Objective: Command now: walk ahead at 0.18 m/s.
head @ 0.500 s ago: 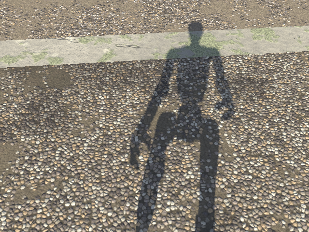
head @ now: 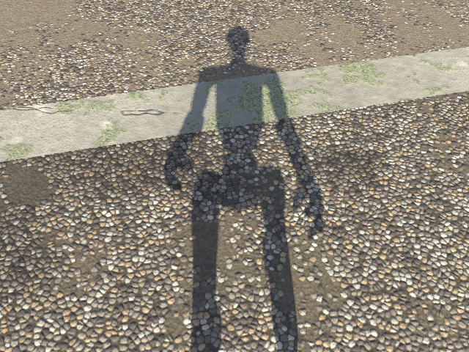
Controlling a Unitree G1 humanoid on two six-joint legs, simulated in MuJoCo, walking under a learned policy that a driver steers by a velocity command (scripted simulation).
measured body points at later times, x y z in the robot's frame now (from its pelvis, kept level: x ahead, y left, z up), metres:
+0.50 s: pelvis +0.12 -0.01 +0.00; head +0.11 +0.01 +0.45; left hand +0.25 +0.25 -0.13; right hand +0.08 -0.28 -0.13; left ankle +0.07 +0.10 -0.74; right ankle +0.15 -0.13 -0.70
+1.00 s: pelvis +0.31 -0.07 +0.00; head +0.33 -0.06 +0.45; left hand +0.30 +0.20 -0.14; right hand +0.45 -0.32 -0.13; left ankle +0.38 +0.10 -0.67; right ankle +0.28 -0.17 -0.74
